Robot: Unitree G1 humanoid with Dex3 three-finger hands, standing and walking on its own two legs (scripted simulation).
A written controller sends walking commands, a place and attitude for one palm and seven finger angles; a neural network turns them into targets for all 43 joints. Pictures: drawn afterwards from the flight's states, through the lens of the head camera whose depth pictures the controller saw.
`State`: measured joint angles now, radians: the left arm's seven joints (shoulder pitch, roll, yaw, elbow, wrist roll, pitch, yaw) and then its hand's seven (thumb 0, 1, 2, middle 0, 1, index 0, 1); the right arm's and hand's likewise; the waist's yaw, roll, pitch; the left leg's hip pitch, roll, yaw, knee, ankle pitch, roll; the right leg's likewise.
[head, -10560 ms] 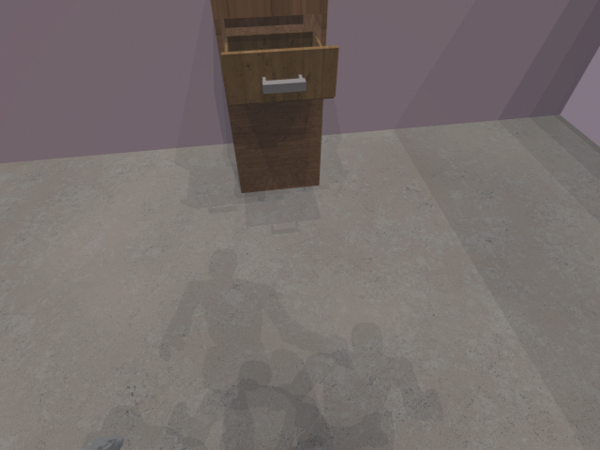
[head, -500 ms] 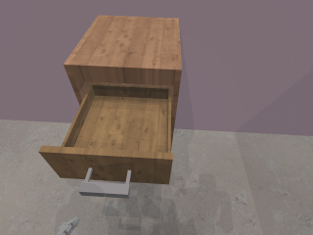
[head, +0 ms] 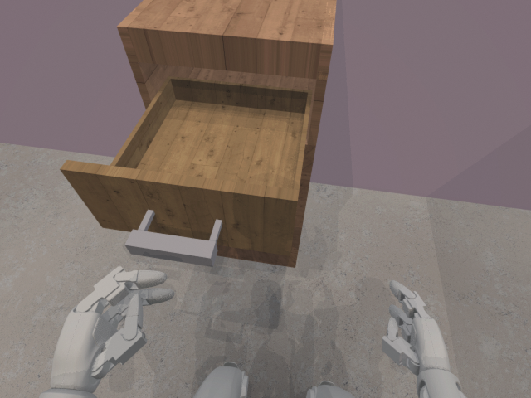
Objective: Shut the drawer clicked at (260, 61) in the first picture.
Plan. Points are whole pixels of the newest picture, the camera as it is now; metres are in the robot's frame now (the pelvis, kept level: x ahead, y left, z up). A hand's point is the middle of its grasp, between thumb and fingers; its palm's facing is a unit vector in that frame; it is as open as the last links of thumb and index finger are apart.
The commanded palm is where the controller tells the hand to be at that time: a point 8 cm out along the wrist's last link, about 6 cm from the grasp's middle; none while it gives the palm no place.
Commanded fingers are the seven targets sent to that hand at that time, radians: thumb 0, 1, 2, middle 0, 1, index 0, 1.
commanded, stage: raise the hand and make a fist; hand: left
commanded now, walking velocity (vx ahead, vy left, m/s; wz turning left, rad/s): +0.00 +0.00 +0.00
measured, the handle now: (177, 234) +0.34 +0.18 +0.04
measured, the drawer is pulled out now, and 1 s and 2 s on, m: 0.30 0.30 0.30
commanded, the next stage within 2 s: bring the fist close to the handle in 1.28 s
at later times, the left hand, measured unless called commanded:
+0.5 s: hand (135, 343) +0.17 +0.17 +0.10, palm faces -0.06 -1.00 -0.03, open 3.1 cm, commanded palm +0.13 +0.23 +0.11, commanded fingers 0.00 0.90 0.90 -1.34 -1.53 -1.34 -1.53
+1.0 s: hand (116, 339) +0.16 +0.17 +0.14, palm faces -0.02 -1.00 -0.03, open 3.3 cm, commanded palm +0.11 +0.22 +0.14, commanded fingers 0.00 0.90 0.90 -1.40 -1.60 -1.40 -1.60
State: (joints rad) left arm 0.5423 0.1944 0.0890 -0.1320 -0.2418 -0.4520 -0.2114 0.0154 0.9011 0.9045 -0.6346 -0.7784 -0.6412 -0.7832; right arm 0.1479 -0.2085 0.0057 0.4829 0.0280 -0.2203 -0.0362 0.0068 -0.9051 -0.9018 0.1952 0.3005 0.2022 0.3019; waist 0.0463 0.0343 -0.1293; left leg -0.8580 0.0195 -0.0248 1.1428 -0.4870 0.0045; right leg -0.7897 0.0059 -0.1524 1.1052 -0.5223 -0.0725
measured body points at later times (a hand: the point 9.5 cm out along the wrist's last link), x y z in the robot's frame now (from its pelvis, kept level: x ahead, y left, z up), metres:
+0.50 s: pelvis +0.02 +0.01 +0.03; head +0.05 +0.00 +0.48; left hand +0.17 +0.22 +0.10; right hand +0.21 -0.24 -0.03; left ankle +0.04 +0.12 -0.65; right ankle +0.02 -0.08 -0.65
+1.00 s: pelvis +0.02 +0.03 +0.03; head +0.03 +0.03 +0.48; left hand +0.16 +0.22 +0.14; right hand +0.23 -0.18 -0.01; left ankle +0.04 +0.12 -0.65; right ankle +0.02 -0.08 -0.65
